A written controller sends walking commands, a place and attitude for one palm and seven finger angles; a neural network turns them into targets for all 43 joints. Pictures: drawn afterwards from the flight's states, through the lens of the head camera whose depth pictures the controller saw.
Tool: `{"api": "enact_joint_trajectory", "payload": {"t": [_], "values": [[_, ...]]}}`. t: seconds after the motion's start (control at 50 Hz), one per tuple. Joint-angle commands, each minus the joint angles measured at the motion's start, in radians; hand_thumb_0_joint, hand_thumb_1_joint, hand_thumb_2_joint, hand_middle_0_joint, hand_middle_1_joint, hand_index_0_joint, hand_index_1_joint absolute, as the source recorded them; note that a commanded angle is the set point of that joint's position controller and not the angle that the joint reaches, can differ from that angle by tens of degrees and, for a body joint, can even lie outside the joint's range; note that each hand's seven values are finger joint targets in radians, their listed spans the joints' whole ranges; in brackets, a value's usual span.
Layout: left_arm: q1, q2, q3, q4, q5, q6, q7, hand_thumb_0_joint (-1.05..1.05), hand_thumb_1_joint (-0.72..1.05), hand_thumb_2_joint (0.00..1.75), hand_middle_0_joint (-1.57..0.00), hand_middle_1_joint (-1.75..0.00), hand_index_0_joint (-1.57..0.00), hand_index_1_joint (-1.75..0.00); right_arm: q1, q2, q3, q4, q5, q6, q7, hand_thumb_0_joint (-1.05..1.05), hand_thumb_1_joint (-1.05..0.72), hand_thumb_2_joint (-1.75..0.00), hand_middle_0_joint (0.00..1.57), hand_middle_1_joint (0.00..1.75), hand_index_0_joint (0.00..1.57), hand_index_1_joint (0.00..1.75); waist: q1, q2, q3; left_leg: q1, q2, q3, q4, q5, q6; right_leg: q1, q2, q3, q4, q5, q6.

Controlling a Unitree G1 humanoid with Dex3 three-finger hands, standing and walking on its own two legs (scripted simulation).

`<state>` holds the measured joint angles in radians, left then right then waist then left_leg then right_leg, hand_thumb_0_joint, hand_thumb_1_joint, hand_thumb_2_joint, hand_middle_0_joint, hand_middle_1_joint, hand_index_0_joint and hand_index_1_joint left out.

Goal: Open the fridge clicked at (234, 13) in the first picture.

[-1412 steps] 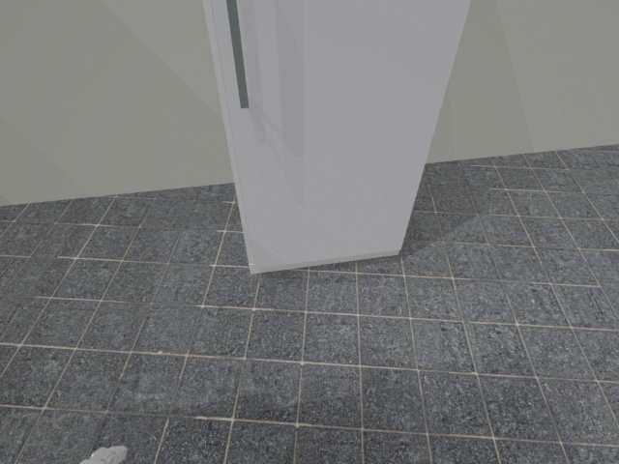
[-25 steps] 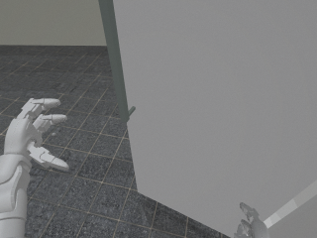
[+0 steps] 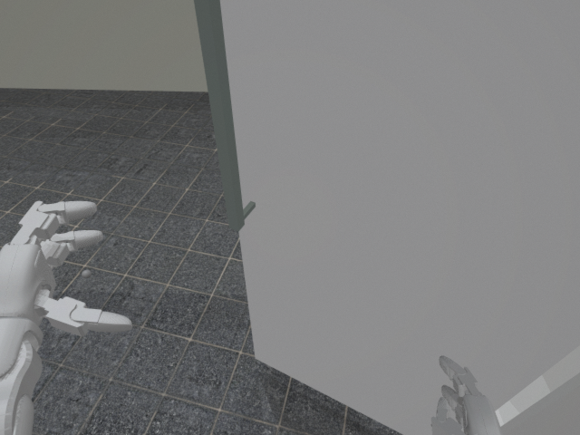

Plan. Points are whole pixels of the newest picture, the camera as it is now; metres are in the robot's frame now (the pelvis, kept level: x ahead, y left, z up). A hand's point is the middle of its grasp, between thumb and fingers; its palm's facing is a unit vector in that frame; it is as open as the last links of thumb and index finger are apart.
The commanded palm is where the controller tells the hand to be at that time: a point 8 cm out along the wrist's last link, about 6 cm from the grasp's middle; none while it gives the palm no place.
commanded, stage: draw the hand back to the body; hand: left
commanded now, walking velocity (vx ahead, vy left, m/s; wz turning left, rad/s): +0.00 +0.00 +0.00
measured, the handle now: (230, 98) +0.46 +0.15 +0.26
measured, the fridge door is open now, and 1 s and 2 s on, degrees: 64 64 64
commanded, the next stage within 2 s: step back with the hand held close in 0.96 s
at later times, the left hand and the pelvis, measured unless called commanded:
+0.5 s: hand (79, 275) +0.22 +0.27 +0.16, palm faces +0.44 -0.82 -0.37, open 9.6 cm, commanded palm +0.17 +0.31 +0.18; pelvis +0.02 +0.01 +0.01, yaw -2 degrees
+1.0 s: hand (79, 286) +0.21 +0.26 +0.16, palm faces +0.46 -0.80 -0.38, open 7.5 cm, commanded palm +0.16 +0.30 +0.18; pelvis +0.02 -0.01 +0.01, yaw -1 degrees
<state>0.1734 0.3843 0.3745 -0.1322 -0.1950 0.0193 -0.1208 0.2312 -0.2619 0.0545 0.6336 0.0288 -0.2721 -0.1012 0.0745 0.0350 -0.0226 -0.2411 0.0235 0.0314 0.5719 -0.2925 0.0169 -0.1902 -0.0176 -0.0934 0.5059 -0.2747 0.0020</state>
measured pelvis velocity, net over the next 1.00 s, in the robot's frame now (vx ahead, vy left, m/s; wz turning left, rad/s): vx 0.02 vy -0.01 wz -0.02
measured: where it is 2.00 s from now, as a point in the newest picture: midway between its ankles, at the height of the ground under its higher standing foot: outside the picture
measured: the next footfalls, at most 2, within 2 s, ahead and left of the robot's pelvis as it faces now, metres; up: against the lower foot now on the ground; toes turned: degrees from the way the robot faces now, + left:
none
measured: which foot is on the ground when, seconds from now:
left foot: down 0.00-1.00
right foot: down 0.00-1.00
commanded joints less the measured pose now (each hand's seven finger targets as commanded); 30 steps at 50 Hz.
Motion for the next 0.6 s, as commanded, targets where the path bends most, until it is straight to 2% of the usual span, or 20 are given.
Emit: {"api": "enact_joint_trajectory", "payload": {"t": [0.0, 0.02, 0.04, 0.06, 0.08, 0.1, 0.12, 0.14, 0.22, 0.24, 0.28, 0.3, 0.32, 0.34, 0.36, 0.44, 0.48, 0.52, 0.58], "values": [[-0.154, 0.185, 0.061, -0.304, 0.072, -0.12, 0.188, 0.0, -0.12, 0.41, -0.24, -0.89, -0.24, -0.89, -0.111, -0.102, -0.056, -0.13, -0.013, -0.029, 0.002, 0.0, -0.9, -0.9, 0.2, 0.3, 0.2, 0.3, -0.016, 0.114, -0.078, 0.072, 0.007, -0.062, -0.159, 0.059, 0.003, -0.025, -0.02, 0.062, -0.104, 0.057, -0.027], [-0.129, 0.165, 0.043, -0.31, 0.079, -0.126, 0.203, 0.0, -0.08, 0.43, -0.23, -0.87, -0.23, -0.87, -0.116, -0.095, -0.057, -0.132, -0.014, -0.025, 0.002, 0.0, -0.9, -0.9, 0.2, 0.3, 0.2, 0.3, -0.017, 0.1, -0.08, 0.075, 0.01, -0.062, -0.17, 0.056, 0.002, -0.014, -0.019, 0.06, -0.099, 0.056, -0.026], [-0.093, 0.177, 0.058, -0.286, 0.083, -0.128, 0.216, 0.0, -0.04, 0.44, -0.23, -0.85, -0.23, -0.85, -0.112, -0.102, -0.06, -0.122, -0.018, -0.016, 0.001, 0.0, -0.9, -0.9, 0.2, 0.3, 0.2, 0.3, -0.014, 0.018, -0.084, 0.064, 0.013, -0.058, -0.171, 0.068, 0.008, 0.006, -0.017, 0.061, -0.111, 0.059, -0.024], [-0.117, 0.188, 0.064, -0.317, 0.093, -0.137, 0.223, 0.0, -0.01, 0.46, -0.23, -0.83, -0.23, -0.83, -0.121, -0.101, -0.062, -0.127, -0.016, -0.009, 0.001, 0.0, -0.9, -0.9, 0.2, 0.3, 0.2, 0.3, -0.015, 0.028, -0.104, 0.079, 0.011, -0.05, -0.171, 0.085, 0.01, 0.011, -0.019, 0.067, -0.113, 0.066, -0.023], [-0.112, 0.169, 0.046, -0.327, 0.096, -0.141, 0.23, 0.0, 0.03, 0.48, -0.23, -0.81, -0.23, -0.81, -0.126, -0.093, -0.063, -0.129, -0.018, -0.005, 0.0, 0.0, -0.9, -0.9, 0.2, 0.3, 0.2, 0.3, -0.017, 0.019, -0.103, 0.084, 0.013, -0.053, -0.177, 0.086, 0.01, 0.02, -0.018, 0.063, -0.108, 0.064, -0.022], [-0.115, 0.183, 0.058, -0.325, 0.103, -0.145, 0.237, 0.0, 0.07, 0.5, -0.23, -0.79, -0.23, -0.79, -0.128, -0.095, -0.061, -0.126, -0.019, 0.0, -0.001, 0.0, -0.9, -0.9, 0.2, 0.3, 0.2, 0.3, -0.016, 0.024, -0.102, 0.091, 0.011, -0.054, -0.185, 0.087, 0.009, 0.019, -0.016, 0.063, -0.108, 0.066, -0.023], [-0.101, 0.167, 0.047, -0.32, 0.104, -0.147, 0.242, 0.0, 0.1, 0.51, -0.23, -0.77, -0.23, -0.77, -0.134, -0.088, -0.061, -0.127, -0.019, 0.005, -0.002, 0.0, -0.9, -0.9, 0.2, 0.3, 0.2, 0.3, -0.018, 0.008, -0.083, 0.087, 0.013, -0.056, -0.192, 0.08, 0.009, 0.022, -0.015, 0.058, -0.108, 0.059, -0.022], [-0.072, 0.179, 0.061, -0.303, 0.107, -0.145, 0.246, 0.0, 0.14, 0.53, -0.23, -0.75, -0.23, -0.75, -0.136, -0.094, -0.063, -0.12, -0.02, 0.01, -0.003, 0.0, -0.9, -0.9, 0.2, 0.3, 0.2, 0.3, -0.014, -0.015, -0.068, 0.081, 0.015, -0.052, -0.191, 0.098, 0.013, 0.03, -0.016, 0.061, -0.118, 0.071, -0.022], [-0.026, 0.164, 0.06, -0.343, 0.115, -0.153, 0.247, 0.0, 0.28, 0.6, -0.22, -0.66, -0.22, -0.66, -0.143, -0.082, -0.062, -0.123, -0.022, 0.026, 0.006, 0.0, -0.9, -0.9, 0.2, 0.3, 0.2, 0.3, -0.006, 0.063, -0.07, 0.114, 0.016, -0.053, -0.198, 0.182, 0.0, 0.053, -0.015, 0.055, -0.108, 0.13, -0.028], [-0.003, 0.163, 0.057, -0.348, 0.117, -0.153, 0.246, 0.0, 0.32, 0.62, -0.22, -0.64, -0.22, -0.64, -0.146, -0.088, -0.064, -0.123, -0.024, 0.028, 0.007, 0.0, -0.9, -0.9, 0.2, 0.3, 0.2, 0.3, -0.001, 0.04, -0.069, 0.112, 0.016, -0.052, -0.196, 0.213, 0.003, 0.067, -0.015, 0.055, -0.114, 0.152, -0.028], [0.014, 0.153, 0.049, -0.385, 0.118, -0.155, 0.245, 0.0, 0.39, 0.65, -0.22, -0.6, -0.22, -0.6, -0.147, -0.082, -0.065, -0.128, -0.024, 0.033, 0.012, 0.0, -0.9, -0.9, 0.2, 0.3, 0.2, 0.3, -0.003, 0.069, -0.068, 0.127, 0.018, -0.051, -0.194, 0.244, -0.002, 0.071, -0.015, 0.055, -0.113, 0.171, -0.028], [0.039, 0.164, 0.062, -0.387, 0.12, -0.156, 0.247, 0.0, 0.43, 0.67, -0.22, -0.58, -0.22, -0.58, -0.144, -0.083, -0.065, -0.128, -0.025, 0.035, 0.014, 0.0, -0.9, -0.9, 0.2, 0.3, 0.2, 0.3, 0.0, 0.058, -0.059, 0.128, 0.019, -0.053, -0.195, 0.264, -0.005, 0.068, -0.012, 0.051, -0.111, 0.181, -0.028], [0.069, 0.149, 0.055, -0.387, 0.116, -0.153, 0.245, 0.0, 0.47, 0.69, -0.22, -0.55, -0.22, -0.55, -0.144, -0.081, -0.067, -0.132, -0.026, 0.038, 0.016, 0.0, -0.9, -0.9, 0.2, 0.3, 0.2, 0.3, 0.0, 0.044, -0.058, 0.127, 0.019, -0.048, -0.194, 0.277, -0.004, 0.075, -0.012, 0.049, -0.11, 0.192, -0.025], [0.098, 0.163, 0.071, -0.384, 0.118, -0.152, 0.245, 0.0, 0.5, 0.71, -0.21, -0.53, -0.21, -0.53, -0.144, -0.086, -0.07, -0.131, -0.028, 0.041, 0.015, 0.0, -0.9, -0.9, 0.2, 0.3, 0.2, 0.3, 0.006, 0.003, -0.062, 0.123, 0.02, -0.047, -0.189, 0.302, -0.001, 0.09, -0.012, 0.048, -0.115, 0.215, -0.025], [0.114, 0.163, 0.077, -0.385, 0.117, -0.15, 0.243, 0.0, 0.54, 0.73, -0.21, -0.51, -0.21, -0.51, -0.144, -0.085, -0.071, -0.135, -0.027, 0.046, 0.016, 0.0, -0.9, -0.9, 0.2, 0.3, 0.2, 0.3, 0.006, -0.007, -0.053, 0.12, 0.02, -0.044, -0.186, 0.311, 0.0, 0.085, -0.013, 0.048, -0.113, 0.227, -0.024], [0.158, 0.171, 0.094, -0.424, 0.117, -0.152, 0.241, 0.0, 0.68, 0.8, -0.21, -0.43, -0.21, -0.43, -0.144, -0.081, -0.077, -0.142, -0.025, 0.059, 0.017, 0.0, -0.9, -0.9, 0.2, 0.3, 0.2, 0.3, 0.007, 0.013, -0.052, 0.128, 0.02, -0.033, -0.181, 0.334, -0.001, 0.091, -0.014, 0.052, -0.118, 0.243, -0.023], [0.161, 0.174, 0.099, -0.456, 0.118, -0.156, 0.244, 0.0, 0.75, 0.83, -0.21, -0.38, -0.21, -0.38, -0.142, -0.074, -0.077, -0.145, -0.025, 0.06, 0.016, 0.0, -0.9, -0.9, 0.2, 0.3, 0.2, 0.3, 0.006, 0.06, -0.063, 0.139, 0.017, -0.028, -0.177, 0.326, -0.003, 0.086, -0.017, 0.054, -0.119, 0.246, -0.022], [0.182, 0.165, 0.093, -0.461, 0.117, -0.158, 0.246, 0.0, 0.83, 0.87, -0.2, -0.34, -0.2, -0.34, -0.142, -0.071, -0.075, -0.148, -0.024, 0.061, 0.016, 0.0, -0.9, -0.9, 0.2, 0.3, 0.2, 0.3, 0.005, 0.05, -0.038, 0.13, 0.017, -0.031, -0.181, 0.308, -0.004, 0.075, -0.013, 0.052, -0.123, 0.226, -0.022], [0.184, 0.163, 0.089, -0.482, 0.118, -0.157, 0.247, 0.0, 0.9, 0.9, -0.2, -0.3, -0.2, -0.3, -0.141, -0.072, -0.077, -0.147, -0.025, 0.06, 0.013, 0.0, -0.9, -0.9, 0.2, 0.3, 0.2, 0.3, 0.003, 0.045, -0.047, 0.139, 0.017, -0.027, -0.174, 0.312, 0.001, 0.074, -0.016, 0.053, -0.127, 0.238, -0.021]]}}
